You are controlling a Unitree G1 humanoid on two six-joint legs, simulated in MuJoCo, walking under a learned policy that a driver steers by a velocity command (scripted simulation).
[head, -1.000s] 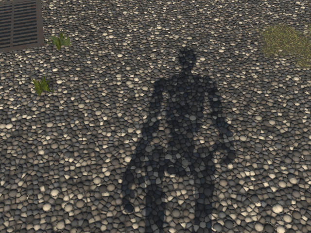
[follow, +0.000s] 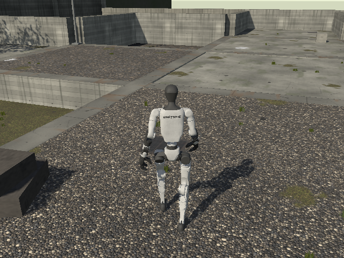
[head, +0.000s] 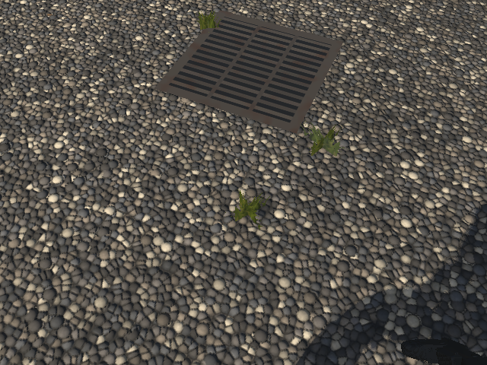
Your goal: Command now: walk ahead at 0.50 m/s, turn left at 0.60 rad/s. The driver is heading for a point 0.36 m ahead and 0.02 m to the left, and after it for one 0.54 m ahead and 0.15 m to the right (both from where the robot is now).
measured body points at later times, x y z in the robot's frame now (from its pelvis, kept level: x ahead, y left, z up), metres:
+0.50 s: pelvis +0.26 +0.04 +0.00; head +0.29 +0.05 +0.45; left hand +0.37 +0.29 -0.12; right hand +0.32 -0.22 -0.12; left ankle +0.14 +0.08 -0.73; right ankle +0.42 -0.05 -0.70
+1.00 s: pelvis +0.35 +0.05 +0.01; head +0.38 +0.04 +0.46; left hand +0.47 +0.33 -0.11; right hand +0.45 -0.22 -0.11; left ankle +0.39 +0.21 -0.69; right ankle +0.41 -0.02 -0.73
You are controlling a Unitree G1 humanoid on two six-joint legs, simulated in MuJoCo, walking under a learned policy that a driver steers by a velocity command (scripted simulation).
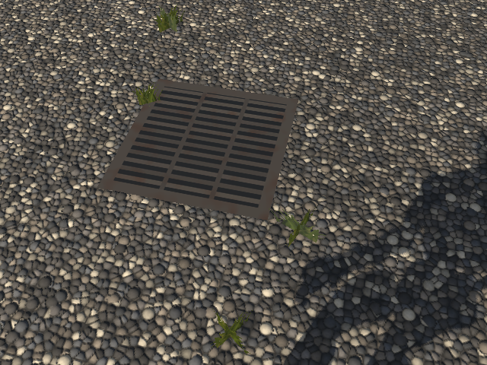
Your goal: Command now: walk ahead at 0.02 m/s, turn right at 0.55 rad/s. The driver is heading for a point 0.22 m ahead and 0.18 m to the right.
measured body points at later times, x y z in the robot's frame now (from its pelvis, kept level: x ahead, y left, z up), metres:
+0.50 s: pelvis +0.00 +0.04 +0.00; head +0.04 +0.04 +0.45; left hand +0.21 +0.25 -0.12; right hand +0.02 -0.26 -0.10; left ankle +0.02 +0.13 -0.74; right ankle -0.06 -0.07 -0.70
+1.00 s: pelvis +0.09 -0.03 +0.00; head +0.11 -0.06 +0.45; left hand +0.25 +0.20 -0.12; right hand +0.09 -0.34 -0.11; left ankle +0.24 +0.01 -0.71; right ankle -0.05 -0.05 -0.74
